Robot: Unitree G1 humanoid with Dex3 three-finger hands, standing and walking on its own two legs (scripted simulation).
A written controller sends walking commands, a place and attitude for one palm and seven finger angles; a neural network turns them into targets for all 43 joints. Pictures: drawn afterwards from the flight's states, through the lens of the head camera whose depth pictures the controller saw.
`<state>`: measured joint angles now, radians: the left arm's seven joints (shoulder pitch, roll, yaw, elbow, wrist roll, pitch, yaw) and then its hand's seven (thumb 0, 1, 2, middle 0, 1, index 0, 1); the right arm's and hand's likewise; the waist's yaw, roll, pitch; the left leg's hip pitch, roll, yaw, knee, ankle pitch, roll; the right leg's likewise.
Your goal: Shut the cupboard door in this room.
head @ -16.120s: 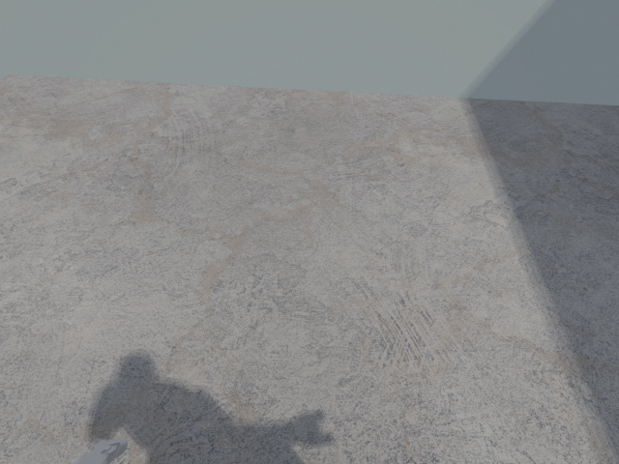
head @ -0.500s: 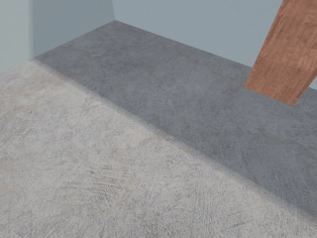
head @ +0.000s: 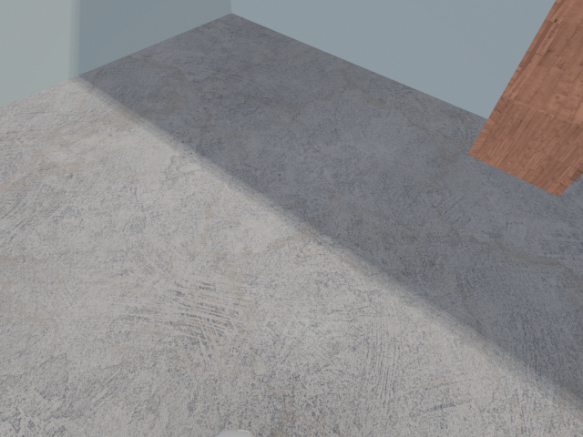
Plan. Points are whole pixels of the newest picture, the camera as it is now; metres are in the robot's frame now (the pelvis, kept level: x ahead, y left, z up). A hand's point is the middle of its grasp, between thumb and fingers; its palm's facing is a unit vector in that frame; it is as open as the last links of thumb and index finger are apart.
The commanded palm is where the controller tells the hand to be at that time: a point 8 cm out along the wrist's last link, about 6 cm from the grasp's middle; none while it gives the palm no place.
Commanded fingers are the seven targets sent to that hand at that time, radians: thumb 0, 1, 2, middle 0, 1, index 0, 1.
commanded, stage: turn or walk to find it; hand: left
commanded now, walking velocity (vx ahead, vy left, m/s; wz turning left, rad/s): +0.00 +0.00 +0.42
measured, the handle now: out of the picture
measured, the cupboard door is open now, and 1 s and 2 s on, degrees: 81 81 81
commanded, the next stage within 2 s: none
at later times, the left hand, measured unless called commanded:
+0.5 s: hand out of the picture +0.00 +0.13 -0.12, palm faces +0.23 -0.92 -0.32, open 7.4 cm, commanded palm none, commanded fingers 0.00 0.90 0.90 -0.20 -0.30 -0.20 -0.30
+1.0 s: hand out of the picture -0.16 +0.11 -0.17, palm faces +0.51 -0.82 -0.25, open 7.4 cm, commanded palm none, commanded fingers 0.00 0.90 0.90 -0.20 -0.30 -0.20 -0.30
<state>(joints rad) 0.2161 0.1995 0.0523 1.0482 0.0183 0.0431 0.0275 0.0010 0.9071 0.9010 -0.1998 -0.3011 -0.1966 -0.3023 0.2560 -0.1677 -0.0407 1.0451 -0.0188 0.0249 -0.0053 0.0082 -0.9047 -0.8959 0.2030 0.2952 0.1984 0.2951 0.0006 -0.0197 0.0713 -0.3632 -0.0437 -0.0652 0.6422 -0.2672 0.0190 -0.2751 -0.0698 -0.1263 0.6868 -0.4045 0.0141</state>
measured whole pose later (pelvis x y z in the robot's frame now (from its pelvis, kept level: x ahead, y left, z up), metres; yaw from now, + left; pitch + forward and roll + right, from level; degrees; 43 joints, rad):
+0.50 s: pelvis -0.02 -0.08 +0.02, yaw +14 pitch +0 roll +4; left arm 0.21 0.18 0.03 0.94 0.02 0.02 0.02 0.00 0.91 0.90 -0.20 -0.30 -0.20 -0.30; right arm 0.24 -0.28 -0.10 0.97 -0.02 0.07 0.01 0.01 -0.90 -0.90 0.20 0.30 0.20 0.29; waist -0.03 0.04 0.05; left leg -0.56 -0.05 -0.08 1.15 -0.33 -0.05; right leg -0.18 -0.04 -0.07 0.48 -0.30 -0.05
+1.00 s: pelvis -0.04 -0.06 +0.01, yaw +27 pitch -1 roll +1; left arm 0.31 0.24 0.04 1.04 0.02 0.06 0.03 0.00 0.91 0.90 -0.20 -0.30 -0.20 -0.30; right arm 0.05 -0.20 -0.02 0.95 -0.01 0.02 0.00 0.01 -0.90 -0.90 0.20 0.30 0.20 0.30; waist 0.07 -0.05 0.08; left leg -0.20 -0.02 0.05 0.54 -0.32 0.04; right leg -0.38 -0.10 -0.10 0.99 -0.52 0.05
